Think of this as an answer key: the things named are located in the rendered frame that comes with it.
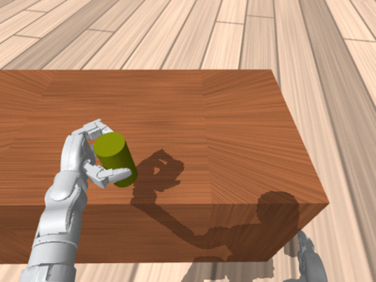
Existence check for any left robot hand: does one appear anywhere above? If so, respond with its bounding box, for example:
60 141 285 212
61 119 132 189

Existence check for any can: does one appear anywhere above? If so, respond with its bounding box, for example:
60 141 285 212
93 132 137 187

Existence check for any right robot hand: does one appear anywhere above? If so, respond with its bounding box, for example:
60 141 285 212
283 230 328 282

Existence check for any left robot arm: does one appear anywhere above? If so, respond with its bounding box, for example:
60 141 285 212
19 170 88 282

